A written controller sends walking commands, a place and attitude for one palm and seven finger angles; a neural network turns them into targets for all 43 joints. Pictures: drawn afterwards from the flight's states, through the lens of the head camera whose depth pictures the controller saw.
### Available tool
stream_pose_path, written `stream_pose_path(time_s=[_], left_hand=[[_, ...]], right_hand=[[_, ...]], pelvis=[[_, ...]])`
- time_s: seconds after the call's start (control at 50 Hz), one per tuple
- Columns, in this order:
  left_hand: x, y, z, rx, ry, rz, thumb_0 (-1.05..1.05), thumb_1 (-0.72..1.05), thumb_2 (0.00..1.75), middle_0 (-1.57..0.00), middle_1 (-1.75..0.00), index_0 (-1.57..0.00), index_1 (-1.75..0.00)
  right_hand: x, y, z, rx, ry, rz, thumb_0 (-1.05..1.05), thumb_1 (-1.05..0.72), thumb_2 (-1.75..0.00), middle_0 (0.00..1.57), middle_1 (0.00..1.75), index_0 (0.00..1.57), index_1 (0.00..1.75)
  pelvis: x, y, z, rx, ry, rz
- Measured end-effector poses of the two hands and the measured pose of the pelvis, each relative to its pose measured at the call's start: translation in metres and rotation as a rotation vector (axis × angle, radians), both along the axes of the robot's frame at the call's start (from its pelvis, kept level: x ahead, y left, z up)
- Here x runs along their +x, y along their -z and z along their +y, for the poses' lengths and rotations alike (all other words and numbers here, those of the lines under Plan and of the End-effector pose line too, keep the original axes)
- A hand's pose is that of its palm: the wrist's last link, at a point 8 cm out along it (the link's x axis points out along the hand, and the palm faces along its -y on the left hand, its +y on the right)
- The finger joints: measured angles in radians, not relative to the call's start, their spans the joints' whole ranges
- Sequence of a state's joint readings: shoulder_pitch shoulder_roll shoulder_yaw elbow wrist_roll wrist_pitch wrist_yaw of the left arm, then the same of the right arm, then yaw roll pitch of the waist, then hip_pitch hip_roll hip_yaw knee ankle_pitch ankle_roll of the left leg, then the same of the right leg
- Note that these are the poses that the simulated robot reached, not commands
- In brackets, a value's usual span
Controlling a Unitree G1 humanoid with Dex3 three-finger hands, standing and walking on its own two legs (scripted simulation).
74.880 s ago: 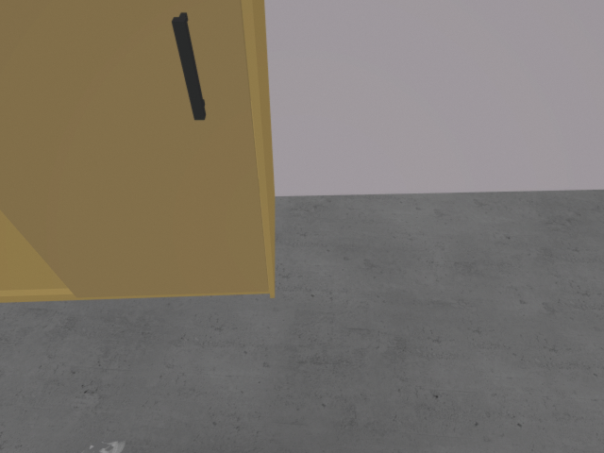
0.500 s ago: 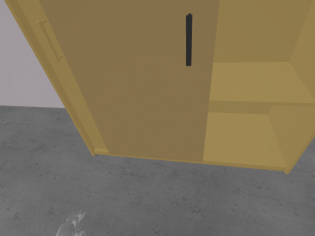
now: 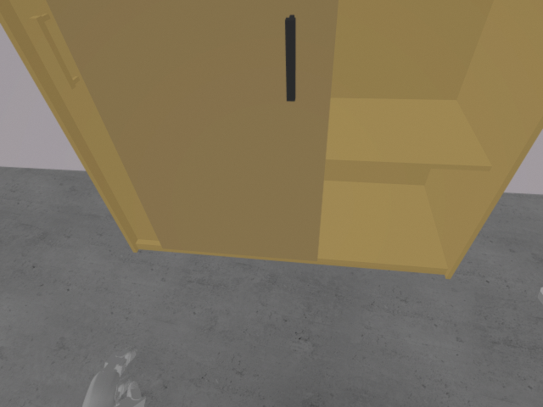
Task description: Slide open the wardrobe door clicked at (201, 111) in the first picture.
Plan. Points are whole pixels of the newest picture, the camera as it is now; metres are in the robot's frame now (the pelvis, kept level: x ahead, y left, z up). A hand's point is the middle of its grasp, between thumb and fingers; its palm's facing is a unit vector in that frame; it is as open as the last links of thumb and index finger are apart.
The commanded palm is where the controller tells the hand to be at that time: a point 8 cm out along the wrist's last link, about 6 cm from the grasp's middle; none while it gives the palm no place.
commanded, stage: stop stepping back and stand still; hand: right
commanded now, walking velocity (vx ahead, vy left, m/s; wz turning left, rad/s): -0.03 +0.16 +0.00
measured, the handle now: (291, 59) +0.84 -0.01 +0.16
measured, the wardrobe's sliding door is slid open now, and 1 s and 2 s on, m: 0.53 0.53 0.53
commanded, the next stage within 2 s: let the arm hang, fingers relaxed in 0.16 s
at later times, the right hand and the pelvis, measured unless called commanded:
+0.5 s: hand out of the picture +0.15 -0.20 -0.15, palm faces +0.00 +0.98 -0.22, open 7.4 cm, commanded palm none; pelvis +0.04 -0.01 +0.00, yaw -2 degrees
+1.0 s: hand out of the picture +0.05 -0.19 -0.15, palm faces +0.02 +0.98 -0.20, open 7.3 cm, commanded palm none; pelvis +0.04 -0.01 +0.03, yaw -1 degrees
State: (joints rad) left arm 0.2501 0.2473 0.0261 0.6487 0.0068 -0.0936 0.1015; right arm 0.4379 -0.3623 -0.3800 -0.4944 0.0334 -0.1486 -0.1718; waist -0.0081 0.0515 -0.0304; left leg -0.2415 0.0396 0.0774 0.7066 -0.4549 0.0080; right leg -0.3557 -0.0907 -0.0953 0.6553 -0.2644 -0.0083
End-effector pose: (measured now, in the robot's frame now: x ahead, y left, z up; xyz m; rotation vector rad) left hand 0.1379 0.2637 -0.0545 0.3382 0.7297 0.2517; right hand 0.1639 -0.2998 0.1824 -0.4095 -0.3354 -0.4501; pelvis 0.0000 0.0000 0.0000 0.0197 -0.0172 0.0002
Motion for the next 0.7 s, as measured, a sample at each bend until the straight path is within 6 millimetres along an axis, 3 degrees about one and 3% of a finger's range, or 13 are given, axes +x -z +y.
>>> stream_pose_path(time_s=[0.06,0.14,0.2,0.26,0.28,0.32,0.38,0.44,0.5,0.54,0.6,0.7], left_hand=[[0.011,-0.007,-0.015,-0.035,0.01,-0.038,0.01,0.91,0.89,-0.2,-0.3,-0.2,-0.3],[0.02,-0.012,-0.038,-0.115,0.066,-0.048,0.01,0.91,0.89,-0.2,-0.3,-0.2,-0.3],[0.027,-0.002,-0.047,-0.168,0.095,-0.039,0.01,0.91,0.89,-0.2,-0.3,-0.2,-0.3],[0.033,0.015,-0.047,-0.189,0.104,0.003,0.01,0.9,0.89,-0.21,-0.3,-0.21,-0.3],[0.035,0.021,-0.046,-0.197,0.115,0.028,0.01,0.9,0.89,-0.21,-0.3,-0.21,-0.3],[0.036,0.037,-0.042,-0.206,0.127,0.109,0.01,0.9,0.89,-0.21,-0.3,-0.21,-0.3],[0.033,0.058,-0.037,-0.186,0.124,0.212,0.01,0.91,0.89,-0.21,-0.3,-0.21,-0.3],[0.021,0.064,-0.032,-0.158,0.097,0.285,0.01,0.91,0.89,-0.21,-0.3,-0.2,-0.3],[0.003,0.062,-0.026,-0.134,0.057,0.35,0.01,0.91,0.89,-0.2,-0.3,-0.2,-0.3],[-0.013,0.059,-0.023,-0.126,0.028,0.417,0.01,0.91,0.89,-0.2,-0.3,-0.2,-0.3],[-0.035,0.057,-0.02,-0.123,-0.003,0.522,0.01,0.91,0.89,-0.2,-0.3,-0.2,-0.3],[-0.062,0.058,-0.025,-0.153,-0.058,0.605,0.01,0.91,0.89,-0.2,-0.3,-0.2,-0.3]], right_hand=[[0.009,-0.005,0.001,-0.055,-0.052,0.008,0.01,-0.89,-0.89,0.21,0.3,0.21,0.3],[0.012,-0.028,0.007,-0.152,-0.088,0.026,0.02,-0.89,-0.89,0.21,0.3,0.21,0.3],[0.012,-0.036,0.011,-0.225,-0.08,0.052,0.01,-0.89,-0.89,0.21,0.3,0.21,0.3],[0.018,-0.029,0.008,-0.223,-0.042,0.092,0.01,-0.89,-0.89,0.21,0.3,0.21,0.3],[0.024,-0.018,0.004,-0.209,-0.03,0.13,0.01,-0.89,-0.89,0.21,0.3,0.21,0.3],[0.041,0.03,-0.008,-0.108,-0.005,0.304,0.0,-0.9,-0.89,0.21,0.3,0.21,0.3],[0.051,0.135,-0.014,0.125,0.027,0.66,0.0,-0.9,-0.9,0.2,0.3,0.2,0.3],[0.026,0.235,0.011,0.308,0.009,1.05,0.0,-0.91,-0.9,0.2,0.3,0.19,0.3],[-0.023,0.298,0.054,0.445,-0.039,1.376,0.01,-0.92,-0.89,0.2,0.3,0.19,0.3],[-0.055,0.313,0.076,0.541,-0.026,1.483,0.0,-0.94,-0.89,0.2,0.3,0.2,0.3],[-0.078,0.315,0.07,0.564,0.037,1.516,-0.04,-1.02,-0.89,0.21,0.3,0.21,0.3],[-0.111,0.311,0.059,0.542,0.079,1.635,-0.03,-1.0,-0.89,0.21,0.3,0.2,0.3]], pelvis=[[-0.003,-0.003,0.001,-0.015,-0.009,-0.013],[0.003,-0.013,0.003,0.009,-0.013,0.0],[0.011,-0.011,0.007,0.01,-0.014,0.012],[0.02,-0.006,0.007,0.017,-0.017,0.02],[0.023,-0.006,0.005,0.02,-0.003,0.029],[0.027,-0.004,0.0,0.016,0.032,0.045],[0.032,0.004,-0.009,0.009,0.068,0.046],[0.035,0.006,-0.013,-0.012,0.053,0.042],[0.036,0.001,-0.011,-0.021,0.041,0.039],[0.037,-0.004,-0.008,-0.012,0.04,0.039],[0.04,-0.012,-0.003,-0.009,0.045,0.045],[0.044,-0.018,-0.003,-0.006,0.038,0.037]])
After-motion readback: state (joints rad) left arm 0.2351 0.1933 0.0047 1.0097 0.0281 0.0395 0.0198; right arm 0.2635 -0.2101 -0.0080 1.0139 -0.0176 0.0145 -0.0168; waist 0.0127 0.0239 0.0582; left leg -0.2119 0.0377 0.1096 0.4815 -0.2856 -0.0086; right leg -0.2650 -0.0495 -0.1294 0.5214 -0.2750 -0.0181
